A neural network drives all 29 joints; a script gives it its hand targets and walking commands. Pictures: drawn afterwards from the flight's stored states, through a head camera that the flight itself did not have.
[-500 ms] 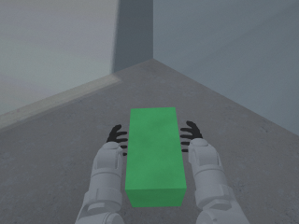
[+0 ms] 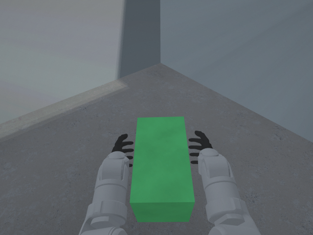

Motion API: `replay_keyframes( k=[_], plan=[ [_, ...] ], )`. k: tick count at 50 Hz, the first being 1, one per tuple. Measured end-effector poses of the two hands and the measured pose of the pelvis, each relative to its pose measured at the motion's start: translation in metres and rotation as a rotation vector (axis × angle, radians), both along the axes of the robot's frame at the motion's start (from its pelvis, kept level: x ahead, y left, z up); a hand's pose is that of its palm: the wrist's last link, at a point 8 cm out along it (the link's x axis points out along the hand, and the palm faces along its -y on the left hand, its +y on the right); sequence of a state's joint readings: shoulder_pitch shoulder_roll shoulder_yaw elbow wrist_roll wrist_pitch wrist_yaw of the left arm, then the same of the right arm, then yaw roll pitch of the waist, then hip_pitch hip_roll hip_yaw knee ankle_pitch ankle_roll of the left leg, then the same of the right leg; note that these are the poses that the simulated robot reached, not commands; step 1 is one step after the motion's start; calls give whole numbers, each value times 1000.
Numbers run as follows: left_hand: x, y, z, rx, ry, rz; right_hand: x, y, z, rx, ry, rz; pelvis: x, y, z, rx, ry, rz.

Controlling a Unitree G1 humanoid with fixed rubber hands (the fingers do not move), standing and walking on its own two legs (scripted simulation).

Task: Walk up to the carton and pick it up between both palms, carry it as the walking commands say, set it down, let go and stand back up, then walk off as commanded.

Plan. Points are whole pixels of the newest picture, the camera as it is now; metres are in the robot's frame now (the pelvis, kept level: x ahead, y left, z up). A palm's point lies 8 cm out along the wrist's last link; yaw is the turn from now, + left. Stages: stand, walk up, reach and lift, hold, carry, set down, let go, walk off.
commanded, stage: reach and lift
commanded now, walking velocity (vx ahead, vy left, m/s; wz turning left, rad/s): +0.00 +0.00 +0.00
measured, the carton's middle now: (161, 167) +0.35 +0.00 -0.03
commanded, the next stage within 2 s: hold in 0.54 s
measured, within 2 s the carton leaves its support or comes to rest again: neither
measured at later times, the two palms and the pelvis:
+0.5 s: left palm (117, 163) +0.30 +0.12 +0.06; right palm (208, 159) +0.30 -0.12 +0.06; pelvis -0.01 +0.00 +0.00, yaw +0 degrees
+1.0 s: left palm (117, 165) +0.29 +0.12 +0.06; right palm (209, 162) +0.29 -0.12 +0.06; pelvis -0.01 +0.00 +0.00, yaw +0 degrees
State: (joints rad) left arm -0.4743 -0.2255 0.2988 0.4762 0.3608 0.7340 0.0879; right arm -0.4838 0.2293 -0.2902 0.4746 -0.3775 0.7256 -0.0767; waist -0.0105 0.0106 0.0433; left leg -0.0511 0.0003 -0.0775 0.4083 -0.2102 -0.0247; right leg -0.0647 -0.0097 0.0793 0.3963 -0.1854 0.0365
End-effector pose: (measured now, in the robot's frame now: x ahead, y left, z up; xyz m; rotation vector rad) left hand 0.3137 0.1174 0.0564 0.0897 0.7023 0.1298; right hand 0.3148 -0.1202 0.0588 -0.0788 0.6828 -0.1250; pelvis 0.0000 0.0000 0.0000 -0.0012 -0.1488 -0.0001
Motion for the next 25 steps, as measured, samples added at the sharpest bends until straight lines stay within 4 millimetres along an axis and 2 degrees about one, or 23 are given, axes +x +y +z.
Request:
replay_keyframes(
  k=[25],
  plan=[
    [-14,0,0,-5,2,-2,-11,-2,0,3,2,17,-8,-5,-1,-1,-9,8]
  ],
)
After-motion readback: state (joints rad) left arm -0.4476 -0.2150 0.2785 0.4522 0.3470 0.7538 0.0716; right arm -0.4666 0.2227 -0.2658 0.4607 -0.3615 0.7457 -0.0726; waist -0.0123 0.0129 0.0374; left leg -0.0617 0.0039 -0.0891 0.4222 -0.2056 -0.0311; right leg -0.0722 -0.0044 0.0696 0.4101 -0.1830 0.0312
